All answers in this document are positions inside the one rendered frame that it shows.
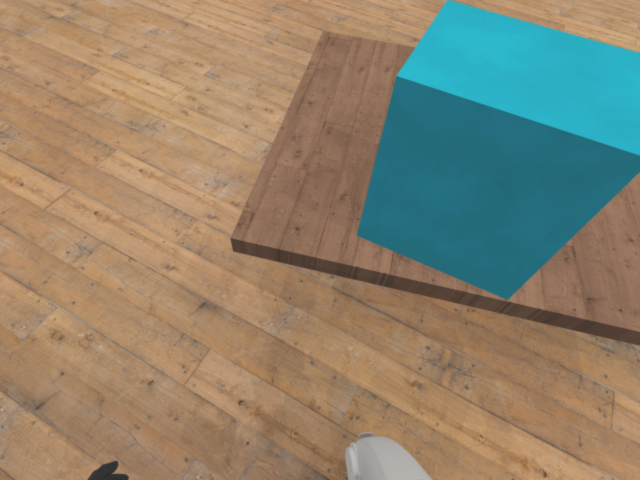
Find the right robot thigh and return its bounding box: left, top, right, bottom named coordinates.
left=345, top=436, right=432, bottom=480

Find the table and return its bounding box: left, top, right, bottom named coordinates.
left=230, top=31, right=640, bottom=346

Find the carton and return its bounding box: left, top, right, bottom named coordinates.
left=357, top=0, right=640, bottom=300

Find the right robot shin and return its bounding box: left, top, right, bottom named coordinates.
left=356, top=432, right=375, bottom=442

